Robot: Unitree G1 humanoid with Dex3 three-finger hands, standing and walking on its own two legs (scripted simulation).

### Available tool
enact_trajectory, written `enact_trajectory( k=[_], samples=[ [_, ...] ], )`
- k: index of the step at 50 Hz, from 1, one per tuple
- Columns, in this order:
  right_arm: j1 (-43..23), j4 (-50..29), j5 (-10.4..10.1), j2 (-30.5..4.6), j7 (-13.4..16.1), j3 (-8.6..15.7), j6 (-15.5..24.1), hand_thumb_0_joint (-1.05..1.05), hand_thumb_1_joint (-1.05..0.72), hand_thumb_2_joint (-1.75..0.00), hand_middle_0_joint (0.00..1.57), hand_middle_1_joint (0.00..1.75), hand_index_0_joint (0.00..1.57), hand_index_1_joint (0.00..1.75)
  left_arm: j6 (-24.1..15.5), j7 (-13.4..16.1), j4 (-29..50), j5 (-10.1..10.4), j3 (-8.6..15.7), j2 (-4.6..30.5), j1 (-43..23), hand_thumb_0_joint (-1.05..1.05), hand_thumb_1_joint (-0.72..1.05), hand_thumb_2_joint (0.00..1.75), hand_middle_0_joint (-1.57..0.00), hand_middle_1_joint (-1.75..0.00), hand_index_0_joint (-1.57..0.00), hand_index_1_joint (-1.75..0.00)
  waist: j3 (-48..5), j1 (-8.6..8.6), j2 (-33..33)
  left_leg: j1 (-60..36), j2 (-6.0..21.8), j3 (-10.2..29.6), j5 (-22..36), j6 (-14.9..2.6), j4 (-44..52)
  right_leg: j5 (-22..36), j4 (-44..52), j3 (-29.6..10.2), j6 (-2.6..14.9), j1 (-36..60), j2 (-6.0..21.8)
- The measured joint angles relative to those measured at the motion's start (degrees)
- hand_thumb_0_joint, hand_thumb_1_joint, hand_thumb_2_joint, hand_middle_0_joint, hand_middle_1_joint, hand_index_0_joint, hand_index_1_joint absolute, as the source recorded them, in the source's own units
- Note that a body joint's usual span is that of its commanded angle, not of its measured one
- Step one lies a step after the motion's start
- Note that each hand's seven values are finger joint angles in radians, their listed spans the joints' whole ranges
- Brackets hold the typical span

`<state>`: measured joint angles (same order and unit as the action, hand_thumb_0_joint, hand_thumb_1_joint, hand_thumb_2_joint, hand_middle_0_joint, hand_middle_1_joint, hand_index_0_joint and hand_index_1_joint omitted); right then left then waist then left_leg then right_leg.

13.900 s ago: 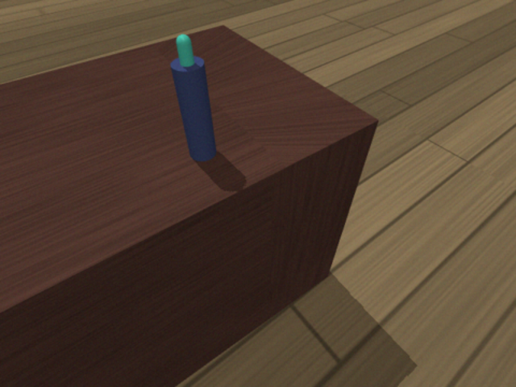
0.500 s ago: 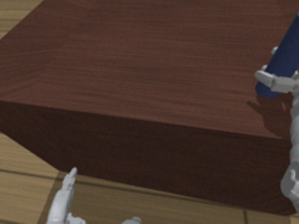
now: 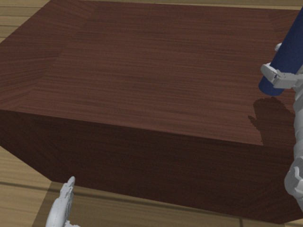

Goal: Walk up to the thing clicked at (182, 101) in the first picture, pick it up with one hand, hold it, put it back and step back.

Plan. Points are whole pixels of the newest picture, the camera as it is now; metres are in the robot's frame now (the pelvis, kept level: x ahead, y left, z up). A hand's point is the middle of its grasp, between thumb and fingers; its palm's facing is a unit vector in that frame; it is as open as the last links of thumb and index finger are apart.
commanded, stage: settle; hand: right
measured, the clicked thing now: (296, 46) +0.49 -0.24 +0.23
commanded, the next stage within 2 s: lift in 0.34 s
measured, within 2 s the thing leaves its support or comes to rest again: neither
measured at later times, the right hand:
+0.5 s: hand (284, 58) +0.48 -0.23 +0.20, palm faces +0.19 +0.98 +0.02, open 8.5 cm
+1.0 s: hand (301, 45) +0.43 -0.21 +0.26, palm faces +0.17 +0.98 +0.00, open 8.5 cm
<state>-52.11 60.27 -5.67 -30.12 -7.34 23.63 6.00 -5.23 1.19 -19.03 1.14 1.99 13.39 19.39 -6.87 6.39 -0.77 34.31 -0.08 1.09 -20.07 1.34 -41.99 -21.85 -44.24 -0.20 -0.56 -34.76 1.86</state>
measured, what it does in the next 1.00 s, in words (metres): stands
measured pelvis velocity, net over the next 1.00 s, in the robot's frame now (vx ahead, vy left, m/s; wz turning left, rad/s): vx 0.00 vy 0.00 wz -0.01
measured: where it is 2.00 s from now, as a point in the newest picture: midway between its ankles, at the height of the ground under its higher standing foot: outside the picture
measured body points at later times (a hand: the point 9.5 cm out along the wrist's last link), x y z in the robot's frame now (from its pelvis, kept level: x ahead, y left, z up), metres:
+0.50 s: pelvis +0.00 +0.00 +0.01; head +0.04 +0.00 +0.46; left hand +0.14 +0.27 -0.05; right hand +0.47 -0.28 +0.20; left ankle +0.00 +0.14 -0.71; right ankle -0.01 -0.12 -0.71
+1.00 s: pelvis +0.00 +0.00 +0.02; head +0.00 +0.02 +0.47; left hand +0.16 +0.27 -0.04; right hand +0.42 -0.26 +0.26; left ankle +0.00 +0.14 -0.71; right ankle -0.01 -0.12 -0.71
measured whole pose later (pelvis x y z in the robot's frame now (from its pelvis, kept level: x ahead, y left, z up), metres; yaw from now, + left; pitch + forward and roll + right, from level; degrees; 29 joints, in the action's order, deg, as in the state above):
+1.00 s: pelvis +0.00 +0.00 +0.02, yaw +0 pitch +5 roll +0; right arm -44.2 35.0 -9.0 -23.0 -5.9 20.2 -10.4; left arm -6.3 2.9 -24.6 2.2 4.2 14.2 19.4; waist -6.3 1.2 -2.7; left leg 21.4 0.7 1.3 -17.2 1.3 -33.7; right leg -18.1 -34.3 0.2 -0.6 -21.1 1.2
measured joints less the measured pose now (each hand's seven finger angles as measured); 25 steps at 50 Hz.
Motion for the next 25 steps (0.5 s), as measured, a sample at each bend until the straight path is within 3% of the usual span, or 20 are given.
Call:
enact_trajectory(
  k=[10, 13, 16, 19, 22, 25],
  samples=[
    [-0.6, -0.9, 0.0, 0.3, -0.3, 0.6, -2.0, -0.01, 0.23, -1.09, 0.81, 1.16, 0.81, 1.15, 0.4, 0.4, -0.3, 0.3, 0.0, 0.6, -0.2, -0.01, -0.52, 0.05, -0.06, -0.06, -0.06, -0.05, 0.6, -0.31, -0.2, -1.7, 0.1, 0.2, 0.7, -0.07, 1.5, 0.9, 2.0, 0.2, -0.05, 2.0, -0.1],
    [-1.4, 0.3, -0.3, 0.4, -0.3, -0.7, -2.1, -0.01, 0.23, -1.10, 0.81, 1.16, 0.81, 1.15, -0.3, 0.5, -0.7, 0.4, 0.1, 0.5, 0.1, -0.01, -0.52, 0.05, -0.06, -0.05, -0.06, -0.05, 0.8, -0.64, -0.1, -2.3, 0.1, 0.0, 0.8, -0.15, 1.9, 1.1, 2.4, 0.1, -0.11, 2.6, -0.1],
    [-0.6, -1.6, 0.1, 0.4, -0.1, 0.6, -2.9, -0.01, 0.23, -1.10, 0.81, 1.17, 0.81, 1.16, 0.0, 0.5, -0.9, 0.2, -0.1, 0.6, -0.2, -0.01, -0.52, 0.05, -0.05, -0.05, -0.06, -0.05, 0.7, -0.52, -0.1, -2.6, 0.0, 0.2, 1.0, -0.19, 2.3, 1.3, 2.9, 0.3, -0.16, 3.0, 0.1],
    [-1.5, -0.3, -0.4, 0.2, -0.1, -0.8, -2.7, -0.01, 0.23, -1.11, 0.80, 1.17, 0.81, 1.17, -0.4, 0.7, -1.9, 0.3, 0.0, 0.4, -0.1, -0.01, -0.53, 0.05, -0.05, -0.05, -0.06, -0.05, 1.1, -0.85, -0.2, -3.2, 0.0, 0.0, 1.2, -0.24, 2.8, 1.5, 3.3, 0.1, -0.20, 3.5, 0.0],
    [-1.0, -1.7, 0.0, 0.4, -0.3, 0.1, -3.5, -0.01, 0.23, -1.11, 0.80, 1.18, 0.80, 1.17, -0.1, 0.7, -2.1, 0.2, -0.4, 0.3, -0.5, -0.01, -0.53, 0.05, -0.05, -0.05, -0.05, -0.05, 0.8, -0.73, -0.2, -3.3, -0.1, 0.2, 1.4, -0.25, 3.1, 1.7, 3.7, 0.2, -0.22, 3.6, 0.1],
    [-1.5, -1.0, -0.5, 0.3, -0.3, -0.6, -3.7, -0.01, 0.24, -1.12, 0.80, 1.19, 0.80, 1.18, -0.6, 0.9, -3.3, 0.3, 0.0, 0.3, -0.6, -0.01, -0.53, 0.05, -0.05, -0.05, -0.05, -0.05, 1.1, -1.00, -0.4, -4.1, 0.0, 0.1, 1.6, -0.25, 3.6, 1.9, 4.2, 0.2, -0.21, 4.4, 0.0]
  ],
)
